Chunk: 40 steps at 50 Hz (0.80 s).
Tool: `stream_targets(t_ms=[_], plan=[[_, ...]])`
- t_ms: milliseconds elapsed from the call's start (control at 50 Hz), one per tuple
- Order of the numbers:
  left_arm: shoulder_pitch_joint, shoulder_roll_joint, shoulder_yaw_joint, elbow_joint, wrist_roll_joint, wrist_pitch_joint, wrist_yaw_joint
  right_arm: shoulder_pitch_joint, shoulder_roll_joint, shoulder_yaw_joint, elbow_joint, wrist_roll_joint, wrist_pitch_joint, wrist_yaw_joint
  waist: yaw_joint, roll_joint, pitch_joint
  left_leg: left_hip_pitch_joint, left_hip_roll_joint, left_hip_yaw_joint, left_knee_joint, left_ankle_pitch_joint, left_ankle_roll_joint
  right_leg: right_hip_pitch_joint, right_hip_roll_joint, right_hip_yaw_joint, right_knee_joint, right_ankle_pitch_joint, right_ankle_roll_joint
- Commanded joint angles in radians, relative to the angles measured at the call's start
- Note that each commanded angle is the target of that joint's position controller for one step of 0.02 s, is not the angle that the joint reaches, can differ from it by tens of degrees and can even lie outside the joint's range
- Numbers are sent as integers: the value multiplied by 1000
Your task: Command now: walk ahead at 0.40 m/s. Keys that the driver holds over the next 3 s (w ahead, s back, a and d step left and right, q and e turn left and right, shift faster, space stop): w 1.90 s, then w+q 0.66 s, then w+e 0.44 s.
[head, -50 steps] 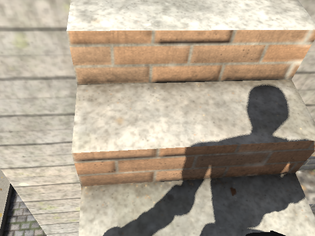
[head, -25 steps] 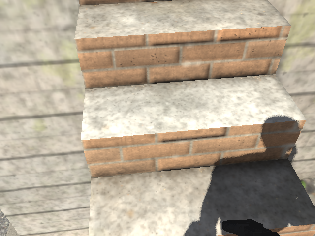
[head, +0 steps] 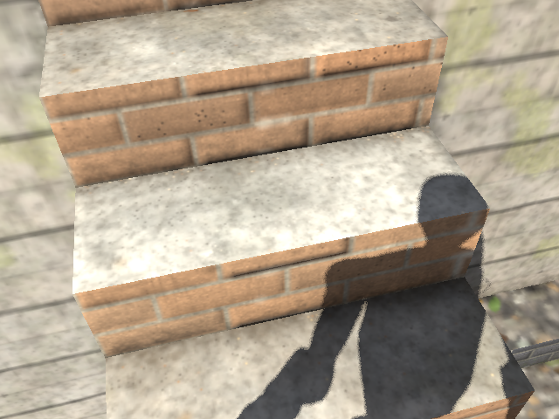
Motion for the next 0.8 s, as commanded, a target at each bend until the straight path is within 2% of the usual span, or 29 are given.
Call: stream_targets(t_ms=[20,40,80,100,120,140,160,180,200,220,240,260,280,300,320,340,360,380,400,440,480,520,580,640,700,740,760,780,800], plan=[[271,206,44,37,22,12,2,-174,-28,6,-81,7,-50,31,137,-203,38,-644,-65,31,605,-173,-39,422,-353,546,-231,479,-379],[243,186,30,41,30,5,1,-190,-45,-5,-99,34,-47,32,106,-184,67,-717,-36,-47,976,-246,-64,333,-410,555,-266,437,-418],[133,124,4,43,20,-16,-6,-277,22,18,-229,39,-54,19,22,-175,169,-970,31,-168,1389,-253,-44,207,-391,389,-265,381,-307],[173,74,-7,76,7,-22,-20,-291,23,14,-273,54,-65,9,23,-131,182,-1107,24,-178,1500,-265,-26,255,-384,338,-257,367,-259],[201,50,-15,102,15,-31,-27,-372,48,30,-357,58,-80,-1,41,-143,200,-1280,3,-194,1679,-318,-18,301,-389,311,-252,456,-238],[194,34,-21,103,14,-32,-20,-403,94,55,-436,49,-82,1,13,-135,204,-1379,25,-287,1746,-314,14,290,-404,286,-225,466,-196],[197,47,-15,89,12,-31,-8,-266,68,49,-398,37,-86,10,-19,-69,133,-1385,31,-329,1739,-152,22,359,-397,286,-214,391,-182],[208,68,-6,89,-7,-22,-10,-363,80,75,-485,6,-94,19,-4,2,172,-1449,31,-256,1551,-203,20,357,-341,239,-233,404,-148],[136,100,3,49,-8,-21,-2,-429,82,87,-555,-5,-94,22,-20,-4,180,-1386,52,-189,1430,-227,4,269,-327,200,-291,448,-145],[-73,207,32,-22,-45,-4,30,-509,114,142,-656,-43,-74,18,-121,14,158,-903,145,-44,824,-321,10,-110,-296,69,-507,431,-126],[-20,184,28,-25,-77,-1,49,-566,111,151,-675,-31,-43,-5,-92,21,44,-355,33,111,618,-283,2,-370,-237,13,-586,709,-157],[125,189,31,23,-32,-47,38,-336,17,67,-565,-5,-9,-23,-132,-20,-184,105,-83,174,798,-5,22,-340,-301,41,-448,1671,-226],[297,155,25,78,-48,-91,8,-203,-54,23,-525,11,-6,-46,-129,-1,-365,320,-56,-26,617,54,81,-257,-270,51,-136,2118,-165],[312,239,45,99,-37,-118,-5,28,-124,-25,-463,13,19,-69,-239,-71,-556,432,-27,-272,334,-90,123,-176,-255,81,60,1852,-154],[302,200,49,102,-13,-126,-31,205,-207,-65,-358,-10,41,-73,-241,172,-610,506,57,-496,58,-230,129,-208,-161,99,220,1200,-151],[264,114,39,109,21,-113,-48,263,-284,-82,-270,-47,50,-71,-165,449,-659,425,283,-896,-138,-389,194,-244,-11,116,720,478,-133],[33,115,43,17,44,-114,-75,224,-190,-42,-235,-74,56,-61,-187,310,-482,156,248,-983,-255,-488,152,-335,51,204,1090,390,-134],[-114,10,25,-110,30,-115,-100,89,-64,-5,-205,-57,60,-61,-94,210,-240,-81,242,-868,-261,-556,93,-498,66,172,1338,281,-134],[-185,-69,-4,-203,37,-113,-117,-9,30,20,-176,-12,50,-48,7,89,-22,-269,186,-656,-219,-496,48,-584,39,108,1338,180,-140],[-144,-95,-29,-245,26,-119,-145,-85,150,48,-137,-12,21,-27,83,56,65,-315,135,-385,-193,-317,36,-720,19,66,1478,131,-149],[-88,-85,-39,-241,-2,-135,-157,-30,142,42,-109,-29,-3,-20,98,34,57,-238,156,-341,-269,-243,55,-819,16,29,1543,173,-134],[-97,-81,-46,-258,-9,-128,-142,-43,113,28,-113,-44,-18,-7,111,33,101,-299,185,-332,-330,-282,82,-898,21,-1,1565,235,-91],[-99,-65,-53,-259,-9,-91,-89,-94,22,11,-135,-53,-13,-24,115,121,142,-435,209,-272,-407,-342,133,-943,15,-62,1539,313,3],[-87,-49,-53,-239,0,-71,-34,-134,-34,-2,-156,-69,-26,-43,108,142,78,-484,255,-279,-431,-294,157,-850,-21,-109,1561,381,37],[-69,-13,-44,-192,-13,-70,-22,-124,-71,-15,-152,-35,-34,-57,82,113,20,-395,251,-228,-430,-232,141,-715,-81,-148,1241,369,25],[-109,-19,-59,-177,9,-60,-27,-205,-104,-22,-184,7,-32,-65,97,107,-35,-491,218,-109,-510,-122,128,-311,-92,-238,714,358,-22],[-114,-2,-46,-159,-4,-53,-24,-173,-130,-31,-170,19,-31,-65,82,142,-40,-457,228,-136,-536,-138,165,-203,-57,-281,568,228,-17],[-43,20,-27,-129,-21,-40,-21,-175,-161,-40,-168,0,-27,-63,99,196,-34,-369,252,-170,-499,-176,190,-146,-63,-263,412,93,-25],[80,31,-12,-80,-29,-32,-14,-186,-159,-40,-166,21,-11,-69,145,219,12,-310,244,-192,-416,-244,183,-104,-85,-240,180,109,-37]])
Next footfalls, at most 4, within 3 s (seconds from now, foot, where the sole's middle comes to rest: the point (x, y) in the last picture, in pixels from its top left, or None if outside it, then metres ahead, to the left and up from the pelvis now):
0.32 left None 0.20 0.17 -0.57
0.86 right None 0.21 -0.13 -0.57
1.36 left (264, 393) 0.44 0.07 -0.38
2.02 right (369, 203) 0.70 -0.11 -0.18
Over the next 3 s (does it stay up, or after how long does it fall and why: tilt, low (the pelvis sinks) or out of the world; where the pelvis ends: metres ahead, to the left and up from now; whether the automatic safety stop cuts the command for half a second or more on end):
stays up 0.95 0.22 0.79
